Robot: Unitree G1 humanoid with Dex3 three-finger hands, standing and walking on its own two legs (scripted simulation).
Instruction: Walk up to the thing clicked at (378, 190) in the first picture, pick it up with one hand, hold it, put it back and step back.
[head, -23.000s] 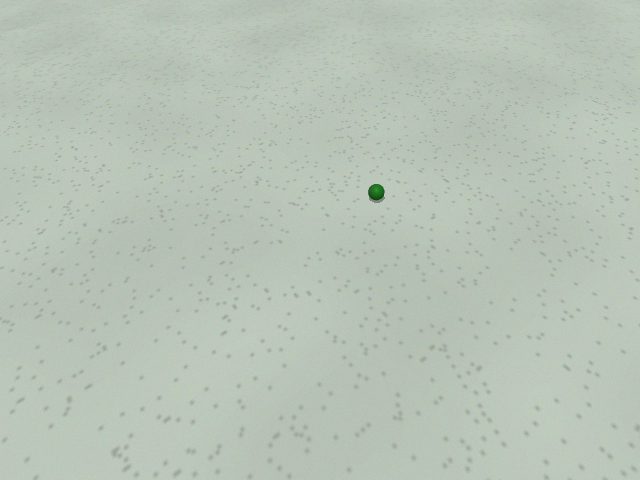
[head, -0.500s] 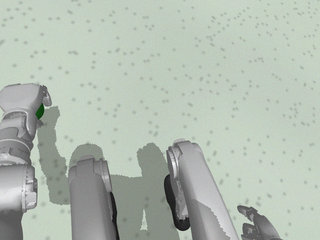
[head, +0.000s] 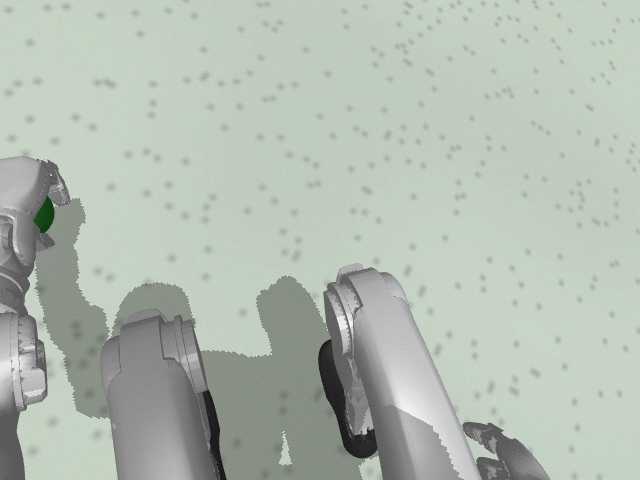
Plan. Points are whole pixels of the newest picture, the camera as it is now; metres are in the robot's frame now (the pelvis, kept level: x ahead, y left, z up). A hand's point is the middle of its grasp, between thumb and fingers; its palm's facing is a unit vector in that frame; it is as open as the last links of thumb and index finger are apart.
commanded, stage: lower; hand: left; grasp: from above
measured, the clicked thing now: (18, 212) +0.48 +0.31 -0.18
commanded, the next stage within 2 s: rest in 0.42 s
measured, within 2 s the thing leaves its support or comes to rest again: rests again in 1.88 s
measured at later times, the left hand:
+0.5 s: hand (45, 226) +0.47 +0.29 -0.21, palm faces -0.45 -0.07 -0.89, open 7.6 cm
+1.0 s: hand (65, 226) +0.48 +0.28 -0.26, palm faces -0.46 -0.10 -0.88, open 7.6 cm
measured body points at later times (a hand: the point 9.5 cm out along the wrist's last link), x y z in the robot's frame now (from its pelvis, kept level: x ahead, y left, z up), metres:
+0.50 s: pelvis +0.00 +0.00 -0.02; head +0.26 +0.08 +0.34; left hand +0.49 +0.29 -0.16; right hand +0.05 -0.27 -0.12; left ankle +0.08 +0.13 -0.31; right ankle +0.10 -0.13 -0.31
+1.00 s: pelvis +0.01 +0.00 -0.04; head +0.28 +0.08 +0.31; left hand +0.49 +0.28 -0.20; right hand +0.04 -0.27 -0.12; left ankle +0.08 +0.13 -0.31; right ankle +0.10 -0.13 -0.31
